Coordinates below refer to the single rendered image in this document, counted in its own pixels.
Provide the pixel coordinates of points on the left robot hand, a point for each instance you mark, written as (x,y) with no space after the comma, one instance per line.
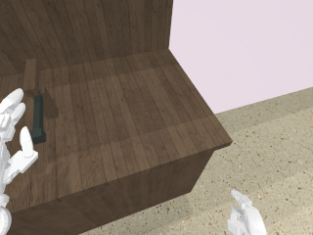
(11,110)

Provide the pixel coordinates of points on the counter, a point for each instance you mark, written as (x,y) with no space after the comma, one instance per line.
(126,128)

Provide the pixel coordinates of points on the robot left forearm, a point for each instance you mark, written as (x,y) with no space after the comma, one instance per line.
(5,216)

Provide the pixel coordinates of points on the tap lever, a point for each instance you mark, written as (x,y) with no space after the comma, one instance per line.
(37,133)

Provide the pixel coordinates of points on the right robot hand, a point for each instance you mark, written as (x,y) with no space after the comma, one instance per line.
(248,221)

